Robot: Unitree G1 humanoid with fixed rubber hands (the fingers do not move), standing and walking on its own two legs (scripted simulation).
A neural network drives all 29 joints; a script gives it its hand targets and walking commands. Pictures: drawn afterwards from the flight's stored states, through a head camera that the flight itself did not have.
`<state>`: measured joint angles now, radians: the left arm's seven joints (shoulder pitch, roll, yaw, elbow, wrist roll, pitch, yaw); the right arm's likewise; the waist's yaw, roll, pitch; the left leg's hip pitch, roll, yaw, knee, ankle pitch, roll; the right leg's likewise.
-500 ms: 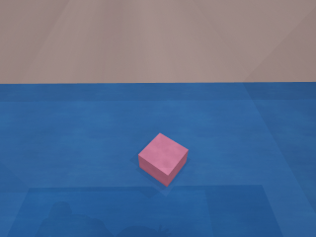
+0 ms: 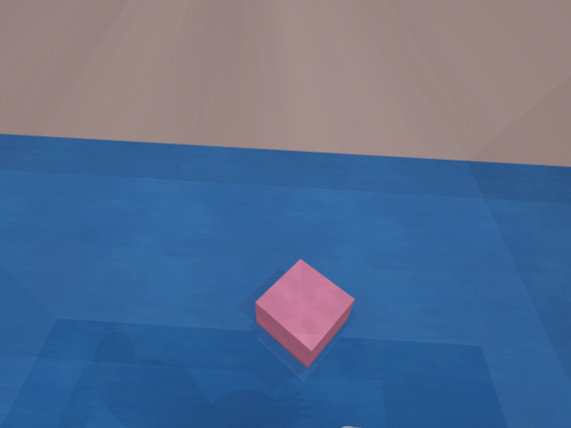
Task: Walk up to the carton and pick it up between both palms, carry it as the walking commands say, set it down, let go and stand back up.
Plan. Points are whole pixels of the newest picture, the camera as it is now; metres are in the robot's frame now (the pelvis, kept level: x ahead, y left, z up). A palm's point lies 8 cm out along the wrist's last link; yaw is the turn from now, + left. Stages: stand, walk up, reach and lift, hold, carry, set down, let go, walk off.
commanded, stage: walk up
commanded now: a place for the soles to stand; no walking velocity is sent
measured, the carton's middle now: (303, 311) +0.63 -0.07 -0.69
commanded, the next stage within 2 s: none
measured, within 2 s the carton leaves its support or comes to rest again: neither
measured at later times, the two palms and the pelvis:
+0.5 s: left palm (99, 394) +0.20 +0.29 -0.08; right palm (534, 401) +0.20 -0.37 -0.11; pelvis +0.09 -0.05 -0.01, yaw +3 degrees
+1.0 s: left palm out of the picture +0.15 +0.30 -0.08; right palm (526, 394) +0.21 -0.35 -0.09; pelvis +0.08 -0.04 +0.01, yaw +3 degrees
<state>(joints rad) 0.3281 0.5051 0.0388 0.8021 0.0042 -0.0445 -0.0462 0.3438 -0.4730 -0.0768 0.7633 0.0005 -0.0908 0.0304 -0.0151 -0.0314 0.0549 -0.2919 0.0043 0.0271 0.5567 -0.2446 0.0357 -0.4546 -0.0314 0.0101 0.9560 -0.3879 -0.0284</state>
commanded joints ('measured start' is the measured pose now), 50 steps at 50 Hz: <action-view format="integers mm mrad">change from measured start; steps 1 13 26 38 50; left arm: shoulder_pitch -17 -180 -275 -333 -336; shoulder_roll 140 181 150 111 109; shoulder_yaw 52 36 0 -20 -9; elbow -64 -4 89 208 263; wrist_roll -4 -10 -10 -14 0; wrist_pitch -14 -11 0 6 5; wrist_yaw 0 54 57 48 42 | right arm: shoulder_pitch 26 77 -164 -323 -331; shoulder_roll -251 -149 -135 -139 -124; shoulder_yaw -61 -2 15 37 34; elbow -47 48 139 235 287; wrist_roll -15 0 -2 -1 -18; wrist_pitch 1 62 80 75 82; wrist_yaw -3 -37 -31 -21 -17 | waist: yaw -8 -23 12 36 27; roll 216 -92 -28 80 71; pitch -5 -16 -124 -76 -47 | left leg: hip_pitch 76 6 81 42 53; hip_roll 224 53 75 120 112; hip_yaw -208 -48 -97 -176 -170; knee -218 31 -41 -235 -310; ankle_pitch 179 -116 93 64 -28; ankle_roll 182 3 12 3 -11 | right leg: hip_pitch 8 132 247 335 347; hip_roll -23 -241 -161 -112 -110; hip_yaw -37 230 81 23 29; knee -195 -533 -505 -577 -663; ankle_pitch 96 287 340 268 170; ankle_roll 14 -129 -48 -1 21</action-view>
